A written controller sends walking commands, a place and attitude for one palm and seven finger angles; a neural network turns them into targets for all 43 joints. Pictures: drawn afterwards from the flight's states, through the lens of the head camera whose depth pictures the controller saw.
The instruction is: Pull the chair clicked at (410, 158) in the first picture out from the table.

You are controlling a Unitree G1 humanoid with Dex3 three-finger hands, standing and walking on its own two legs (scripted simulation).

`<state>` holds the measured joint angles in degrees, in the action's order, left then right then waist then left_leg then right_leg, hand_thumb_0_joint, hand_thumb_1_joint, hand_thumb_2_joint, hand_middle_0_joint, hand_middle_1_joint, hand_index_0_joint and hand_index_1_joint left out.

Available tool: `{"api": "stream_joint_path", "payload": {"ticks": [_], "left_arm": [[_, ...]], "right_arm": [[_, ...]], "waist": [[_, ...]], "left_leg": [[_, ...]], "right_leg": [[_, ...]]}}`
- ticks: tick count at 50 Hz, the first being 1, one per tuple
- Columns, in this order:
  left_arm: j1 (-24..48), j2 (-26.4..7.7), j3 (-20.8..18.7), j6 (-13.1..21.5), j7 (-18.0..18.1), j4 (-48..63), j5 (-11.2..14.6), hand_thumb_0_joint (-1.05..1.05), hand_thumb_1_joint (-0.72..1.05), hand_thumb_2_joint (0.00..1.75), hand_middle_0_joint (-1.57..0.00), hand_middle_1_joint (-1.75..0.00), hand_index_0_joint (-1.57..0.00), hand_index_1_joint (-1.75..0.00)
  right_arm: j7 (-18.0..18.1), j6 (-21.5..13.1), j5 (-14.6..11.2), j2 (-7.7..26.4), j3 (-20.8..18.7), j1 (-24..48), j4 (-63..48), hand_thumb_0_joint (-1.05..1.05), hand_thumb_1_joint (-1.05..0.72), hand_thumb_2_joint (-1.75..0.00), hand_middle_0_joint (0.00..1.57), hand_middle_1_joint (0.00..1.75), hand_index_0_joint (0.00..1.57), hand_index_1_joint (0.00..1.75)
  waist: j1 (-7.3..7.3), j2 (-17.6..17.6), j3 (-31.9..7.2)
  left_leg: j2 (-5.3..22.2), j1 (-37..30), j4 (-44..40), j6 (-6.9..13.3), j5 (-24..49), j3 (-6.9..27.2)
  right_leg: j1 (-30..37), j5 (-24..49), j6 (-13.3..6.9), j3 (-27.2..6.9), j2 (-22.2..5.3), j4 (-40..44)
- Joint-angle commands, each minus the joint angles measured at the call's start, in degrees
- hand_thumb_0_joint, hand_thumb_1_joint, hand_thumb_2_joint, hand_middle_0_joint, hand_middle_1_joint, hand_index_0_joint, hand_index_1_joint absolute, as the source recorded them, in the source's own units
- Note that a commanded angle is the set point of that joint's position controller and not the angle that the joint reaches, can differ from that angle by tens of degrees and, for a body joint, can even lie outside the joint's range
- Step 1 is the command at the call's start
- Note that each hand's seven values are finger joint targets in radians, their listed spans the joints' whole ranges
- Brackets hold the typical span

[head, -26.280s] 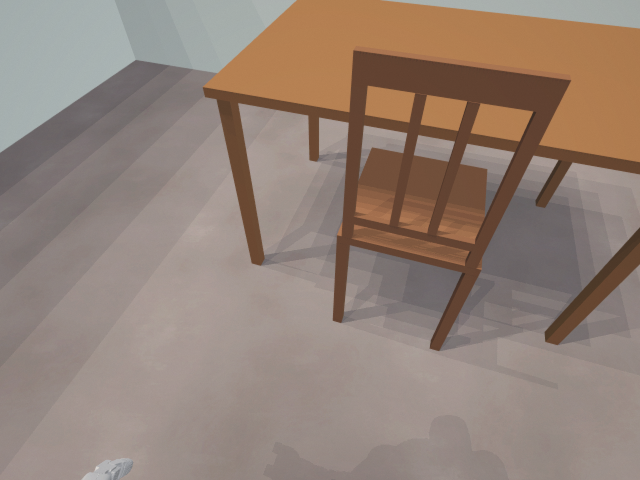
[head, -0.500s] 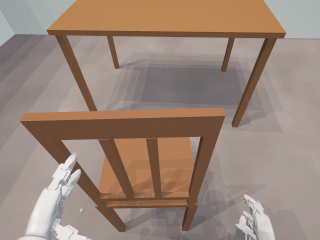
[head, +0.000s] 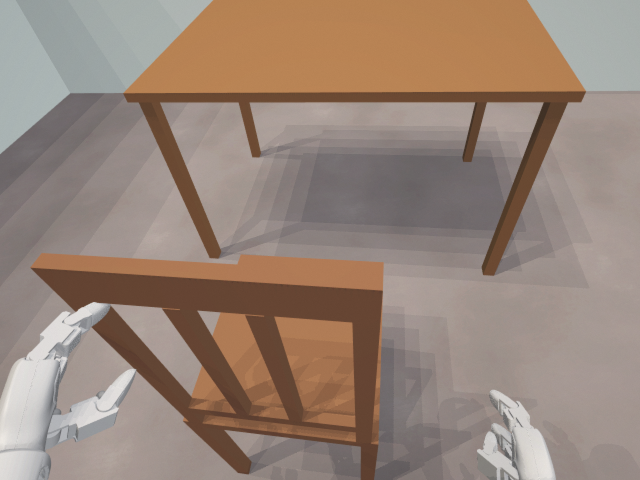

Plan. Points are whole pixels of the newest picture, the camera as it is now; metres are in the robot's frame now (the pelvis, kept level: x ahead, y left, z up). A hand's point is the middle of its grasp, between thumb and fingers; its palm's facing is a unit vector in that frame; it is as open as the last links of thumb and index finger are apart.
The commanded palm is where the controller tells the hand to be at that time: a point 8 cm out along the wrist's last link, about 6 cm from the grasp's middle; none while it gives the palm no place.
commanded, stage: draw the hand back to the body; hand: left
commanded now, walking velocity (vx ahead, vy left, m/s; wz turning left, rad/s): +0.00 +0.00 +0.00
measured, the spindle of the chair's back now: (217, 367) +0.27 +0.19 -0.05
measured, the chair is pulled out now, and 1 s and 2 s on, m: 0.61 0.61 0.61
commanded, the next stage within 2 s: step back with the hand held close in 0.46 s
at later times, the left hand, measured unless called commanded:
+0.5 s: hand (87, 393) +0.17 +0.26 +0.10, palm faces +0.24 -0.81 -0.54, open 6.3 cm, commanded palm +0.14 +0.31 +0.18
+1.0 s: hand out of the picture +0.14 +0.28 +0.19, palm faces +0.36 -0.70 -0.61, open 7.1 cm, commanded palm +0.08 +0.32 +0.18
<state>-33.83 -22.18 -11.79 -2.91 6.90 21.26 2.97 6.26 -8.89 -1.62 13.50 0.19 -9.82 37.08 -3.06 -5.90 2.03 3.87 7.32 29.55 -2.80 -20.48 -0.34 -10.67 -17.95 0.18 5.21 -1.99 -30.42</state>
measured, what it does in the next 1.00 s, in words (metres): shifts its weight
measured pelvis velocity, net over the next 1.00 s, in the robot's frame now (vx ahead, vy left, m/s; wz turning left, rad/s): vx -0.07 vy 0.02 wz -0.03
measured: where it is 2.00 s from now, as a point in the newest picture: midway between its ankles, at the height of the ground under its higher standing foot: outside the picture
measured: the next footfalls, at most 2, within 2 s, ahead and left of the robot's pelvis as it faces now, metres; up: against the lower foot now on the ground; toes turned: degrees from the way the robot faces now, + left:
right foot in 1.48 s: -0.21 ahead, -0.11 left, +0.00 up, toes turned -5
left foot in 1.68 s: -0.10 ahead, +0.15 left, +0.00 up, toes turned -3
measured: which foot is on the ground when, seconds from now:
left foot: down 0.00-1.00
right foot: down 0.00-1.00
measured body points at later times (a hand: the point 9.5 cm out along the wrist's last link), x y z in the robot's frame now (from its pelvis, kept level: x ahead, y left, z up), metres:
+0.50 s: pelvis +0.00 +0.01 +0.00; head +0.00 -0.02 +0.45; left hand +0.15 +0.30 +0.13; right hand +0.18 -0.21 -0.09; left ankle -0.05 +0.15 -0.73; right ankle -0.02 -0.12 -0.73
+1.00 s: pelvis -0.07 +0.02 +0.00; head -0.02 +0.00 +0.45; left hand +0.11 +0.31 +0.22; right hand +0.11 -0.22 -0.10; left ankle -0.05 +0.15 -0.73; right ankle -0.02 -0.12 -0.73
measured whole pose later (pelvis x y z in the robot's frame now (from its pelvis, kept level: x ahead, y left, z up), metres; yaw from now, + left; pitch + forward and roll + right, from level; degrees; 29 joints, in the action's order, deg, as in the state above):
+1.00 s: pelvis -0.07 +0.02 +0.00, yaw -2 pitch -1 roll +0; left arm -36.1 -28.8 -27.6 7.9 9.8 35.0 4.1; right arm 5.7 -2.7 -2.4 12.2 -2.0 -8.7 34.1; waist -1.1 -2.4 6.8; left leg 2.1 14.0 30.4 -0.9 -15.0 -2.6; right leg -17.2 -10.5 1.5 2.6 -3.5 -29.1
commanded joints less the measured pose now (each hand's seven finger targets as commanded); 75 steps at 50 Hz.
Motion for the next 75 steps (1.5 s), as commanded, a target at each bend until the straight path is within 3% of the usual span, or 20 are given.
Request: {"api": "stream_joint_path", "payload": {"ticks": [1,29,30,31,32,34,36,40,46,51,55,58,60,61,63,64,66,68,71,75], "left_arm": [[11.5,-15.4,-18.2,8.3,5.2,21.9,0.1,0.00,0.79,0.85,-0.19,-0.28,-0.19,-0.28],[13.1,-14.9,-17.9,8.3,4.5,25.7,0.0,0.00,0.90,0.90,-0.20,-0.30,-0.20,-0.30],[22.9,-24.9,-26.2,11.6,3.3,26.3,1.9,0.00,0.90,0.90,-0.20,-0.30,-0.20,-0.30],[23.5,-25.2,-26.5,12.4,2.4,24.8,1.3,0.00,0.90,0.90,-0.20,-0.30,-0.20,-0.30],[17.2,-20.0,-23.4,11.8,2.2,20.8,1.5,0.00,0.90,0.90,-0.20,-0.30,-0.20,-0.30],[14.6,-16.7,-20.8,11.8,2.2,21.9,1.6,0.00,0.90,0.90,-0.20,-0.30,-0.20,-0.30],[9.8,-16.9,-21.2,12.5,2.5,23.9,1.6,0.00,0.90,0.90,-0.20,-0.30,-0.20,-0.30],[2.6,-18.3,-23.4,13.4,3.9,28.9,1.1,0.00,0.90,0.90,-0.20,-0.30,-0.20,-0.30],[-5.9,-15.9,-25.4,13.5,5.1,23.7,1.2,0.00,0.90,0.90,-0.20,-0.30,-0.20,-0.30],[-4.8,-8.6,-21.2,11.0,5.0,7.1,0.5,0.00,0.90,0.90,-0.20,-0.30,-0.20,-0.30],[3.6,-8.2,-16.1,10.2,4.5,5.6,-0.6,0.00,0.90,0.90,-0.20,-0.30,-0.20,-0.30],[10.6,-10.1,-14.4,10.5,4.8,12.5,-1.7,0.00,0.90,0.90,-0.20,-0.30,-0.20,-0.30],[13.5,-12.3,-16.0,11.8,5.4,19.4,-2.2,0.00,0.90,0.90,-0.20,-0.30,-0.20,-0.30],[14.3,-15.8,-18.9,12.9,6.1,24.3,-2.5,0.00,0.90,0.90,-0.20,-0.30,-0.20,-0.30],[14.0,-15.4,-21.1,15.2,6.9,30.6,-3.3,0.00,0.90,0.90,-0.20,-0.30,-0.20,-0.30],[12.7,-16.4,-22.7,15.7,7.0,31.9,-3.3,0.00,0.90,0.90,-0.20,-0.30,-0.20,-0.30],[6.0,-17.9,-25.3,16.8,6.5,31.4,-2.5,0.00,0.90,0.90,-0.20,-0.30,-0.20,-0.30],[-1.3,-13.5,-24.5,17.3,5.5,26.2,-1.6,0.00,0.90,0.90,-0.20,-0.30,-0.20,-0.30],[-5.4,-10.8,-24.1,17.2,4.7,16.0,0.0,0.00,0.90,0.90,-0.20,-0.30,-0.20,-0.30],[4.1,-10.6,-20.7,19.0,3.2,15.2,-0.2,0.00,0.90,0.90,-0.20,-0.30,-0.20,-0.30]], "right_arm": [[0.0,-4.5,0.3,5.5,-1.7,6.0,-8.2,0.00,-0.90,-0.90,0.20,0.30,0.20,0.30],[-0.8,-5.9,0.3,5.7,-1.0,6.8,-8.2,0.00,-0.90,-0.90,0.20,0.30,0.20,0.30],[-0.2,-2.9,-1.1,7.2,-2.5,4.5,-10.6,0.00,-0.90,-0.90,0.20,0.30,0.20,0.30],[0.0,-1.6,-0.9,6.2,-2.1,4.1,-10.4,0.00,-0.90,-0.90,0.20,0.30,0.20,0.30],[0.0,-1.2,-0.8,5.8,-2.2,4.9,-10.3,0.00,-0.90,-0.90,0.20,0.30,0.20,0.30],[-0.4,0.0,-0.7,6.5,-2.2,4.8,-11.7,0.00,-0.90,-0.90,0.20,0.30,0.20,0.30],[-0.3,0.8,-0.9,6.2,-2.5,5.6,-12.5,0.00,-0.90,-0.90,0.20,0.30,0.20,0.30],[-0.4,2.1,-0.7,6.0,-3.3,5.6,-13.8,0.00,-0.90,-0.90,0.20,0.30,0.20,0.30],[0.1,2.4,-1.0,5.2,-4.6,5.4,-12.0,0.00,-0.90,-0.90,0.20,0.30,0.20,0.30],[-0.1,4.4,-0.9,5.1,-5.7,3.7,-9.7,0.00,-0.90,-0.90,0.20,0.30,0.20,0.30],[-0.7,4.5,-0.6,5.1,-4.6,2.9,-10.3,0.00,-0.90,-0.90,0.20,0.30,0.20,0.30],[-0.3,4.0,0.3,5.2,-2.8,3.9,-11.3,0.00,-0.90,-0.90,0.20,0.30,0.20,0.30],[0.2,3.3,0.6,6.1,-2.2,4.4,-12.4,0.00,-0.90,-0.90,0.20,0.30,0.20,0.30],[1.0,2.9,0.6,6.7,-2.2,5.3,-12.6,0.00,-0.90,-0.90,0.20,0.30,0.20,0.30],[0.9,1.0,0.6,6.9,-2.5,4.8,-13.7,0.00,-0.90,-0.90,0.20,0.30,0.20,0.30],[0.5,0.2,0.6,6.1,-3.0,4.4,-14.1,0.00,-0.90,-0.90,0.20,0.30,0.20,0.30],[-0.3,-0.7,0.2,6.1,-4.2,3.2,-13.5,0.00,-0.90,-0.90,0.20,0.30,0.20,0.30],[-1.4,-1.2,-0.1,6.1,-4.3,1.7,-12.6,0.00,-0.90,-0.90,0.20,0.30,0.20,0.30],[-1.8,-1.9,0.4,5.6,-4.1,0.1,-8.9,0.00,-0.90,-0.90,0.20,0.30,0.20,0.30],[-2.3,-3.4,1.1,6.5,-4.0,1.1,-6.7,0.00,-0.90,-0.90,0.20,0.30,0.20,0.30]], "waist": [[-0.82,-1.0,-10.1],[-1.36,-2.9,-10.5],[1.06,-0.7,-1.7],[1.26,-1.9,-4.1],[1.50,-1.4,-2.8],[1.44,-1.8,-7.0],[1.19,-4.2,-11.6],[0.90,-2.1,-17.0],[1.55,-1.3,-14.4],[3.19,6.0,-6.9],[3.40,17.7,-1.5],[3.30,19.0,0.2],[2.86,12.7,-0.3],[2.34,3.2,0.1],[2.11,-13.7,-3.1],[1.96,-15.7,-4.1],[1.71,-14.2,-7.4],[1.53,-12.6,-5.4],[2.56,-9.6,-3.4],[2.20,-4.0,-8.1]], "left_leg": [[-0.8,-2.1,-2.8,3.0,22.3,-1.0],[-0.2,-2.9,-5.7,2.5,24.4,0.0],[0.9,-0.1,-4.7,2.9,22.8,0.8],[0.8,-0.1,-5.0,2.6,20.7,1.2],[0.7,-0.1,-5.3,2.4,21.6,0.5],[1.3,-1.8,-6.0,2.2,26.8,0.8],[2.2,-4.0,-5.8,2.4,32.4,1.2],[4.3,-3.3,-3.7,3.0,36.5,2.2],[5.7,2.2,-3.5,3.5,28.7,2.8],[3.4,9.5,-2.1,2.7,9.1,1.0],[-1.3,8.2,7.7,3.2,-5.5,-0.1],[-1.1,7.0,7.8,4.4,-6.4,0.8],[1.3,10.5,-1.8,5.6,-10.0,4.4],[4.0,15.0,-8.9,6.7,-13.7,7.6],[12.3,29.8,-20.0,10.3,-23.8,17.2],[13.4,33.7,-20.8,10.8,-22.1,17.2],[11.4,28.6,-15.9,9.2,-13.7,13.1],[9.5,25.5,-13.4,8.3,-15.4,10.5],[10.2,16.7,-13.1,8.3,-6.8,12.8],[9.8,2.5,-3.6,6.8,15.1,11.1]], "right_leg": [[6.5,24.9,-1.8,-2.6,-2.8,5.0],[7.9,21.5,-1.9,-2.2,-2.4,5.8],[1.1,29.0,-2.9,-10.2,-4.4,8.4],[2.7,32.0,-3.7,-10.7,-6.0,8.3],[2.8,33.1,-3.4,-9.5,-6.2,8.0],[5.5,33.5,-2.8,-8.2,-5.7,5.9],[7.4,33.9,-2.3,-7.5,-5.4,3.7],[8.7,32.5,-1.6,-5.7,-5.7,0.8],[4.5,24.4,-1.2,-5.3,-5.9,0.5],[-1.2,20.4,-2.0,-9.3,-7.0,5.4],[-16.2,-8.4,-3.6,-14.8,-11.5,16.9],[-21.5,-18.1,-3.7,-12.6,-11.9,17.6],[-17.8,-19.2,-1.7,-9.3,-8.3,12.5],[-13.8,-17.6,-0.4,-7.7,-5.8,7.6],[2.2,-5.4,1.2,-3.4,-0.4,-13.4],[6.7,-2.8,1.3,-3.5,0.0,-20.6],[5.3,-3.6,1.0,-3.8,-0.2,-19.6],[1.7,-4.9,0.4,-1.8,0.9,-13.2],[-3.7,-5.8,0.0,-1.7,1.4,-2.4],[-3.9,4.8,-0.2,-2.9,0.3,13.4]]}}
